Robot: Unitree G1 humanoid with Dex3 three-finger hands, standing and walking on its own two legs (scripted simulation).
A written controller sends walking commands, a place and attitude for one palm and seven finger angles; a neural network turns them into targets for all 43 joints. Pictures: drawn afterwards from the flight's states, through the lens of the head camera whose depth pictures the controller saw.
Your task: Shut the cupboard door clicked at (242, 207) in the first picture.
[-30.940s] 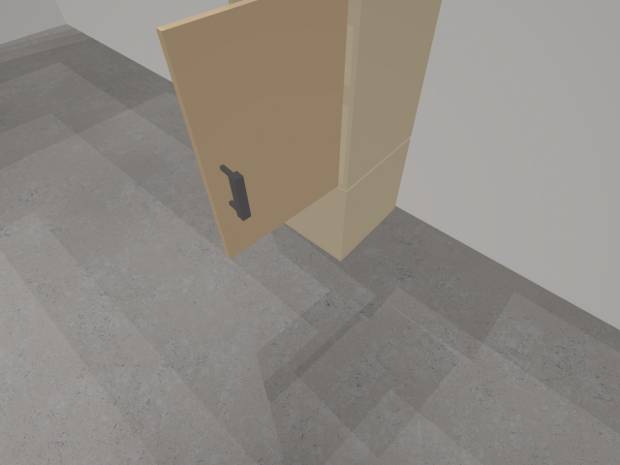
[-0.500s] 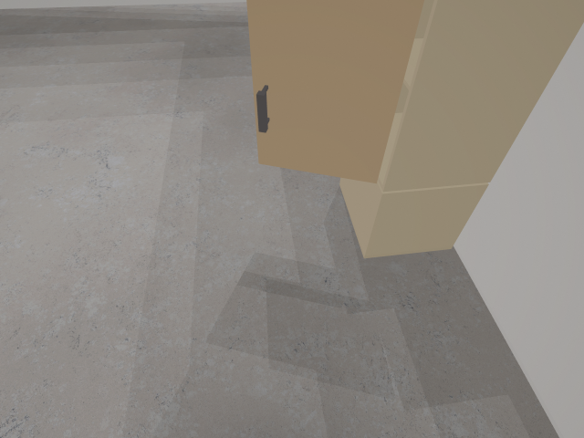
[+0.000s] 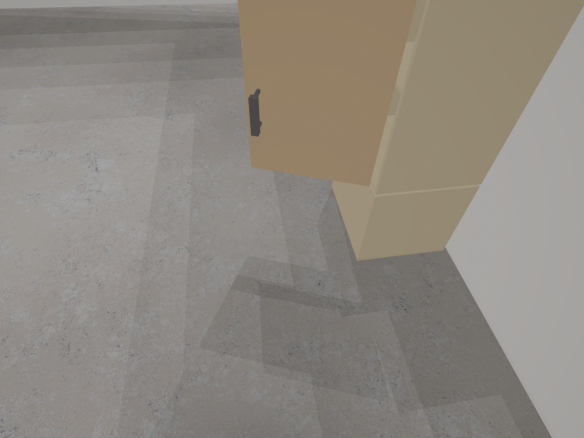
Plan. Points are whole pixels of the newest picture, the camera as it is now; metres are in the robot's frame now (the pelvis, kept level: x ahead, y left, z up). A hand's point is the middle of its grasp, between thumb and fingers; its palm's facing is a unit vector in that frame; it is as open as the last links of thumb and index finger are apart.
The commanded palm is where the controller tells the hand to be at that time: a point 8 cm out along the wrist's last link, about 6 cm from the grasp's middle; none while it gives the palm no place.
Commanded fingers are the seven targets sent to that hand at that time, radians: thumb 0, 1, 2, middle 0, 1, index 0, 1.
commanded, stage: look to check the result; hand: left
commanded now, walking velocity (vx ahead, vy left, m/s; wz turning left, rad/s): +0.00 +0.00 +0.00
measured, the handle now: (256, 112) +0.99 +0.15 -0.11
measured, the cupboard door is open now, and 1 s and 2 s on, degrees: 69 69 69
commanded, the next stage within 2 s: walk to a spot facing it in 0.48 s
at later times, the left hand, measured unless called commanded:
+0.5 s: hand out of the picture +0.03 +0.17 -0.17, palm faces +0.01 -0.98 -0.20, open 7.4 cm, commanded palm none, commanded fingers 0.00 0.90 0.90 -0.20 -0.30 -0.20 -0.30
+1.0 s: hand out of the picture +0.05 +0.20 -0.21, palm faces +0.21 -0.96 -0.18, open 7.4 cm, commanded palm none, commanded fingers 0.00 0.90 0.90 -0.20 -0.30 -0.20 -0.30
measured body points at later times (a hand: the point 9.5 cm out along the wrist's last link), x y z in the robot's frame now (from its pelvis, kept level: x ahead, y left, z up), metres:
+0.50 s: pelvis +0.03 -0.01 +0.00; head +0.04 -0.01 +0.45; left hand +0.03 +0.22 -0.16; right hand +0.04 -0.24 -0.16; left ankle +0.06 +0.09 -0.74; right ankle +0.00 -0.13 -0.74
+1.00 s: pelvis +0.05 +0.01 -0.02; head +0.07 +0.04 +0.42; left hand +0.04 +0.25 -0.19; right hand +0.10 -0.23 -0.16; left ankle +0.06 +0.09 -0.74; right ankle +0.00 -0.13 -0.72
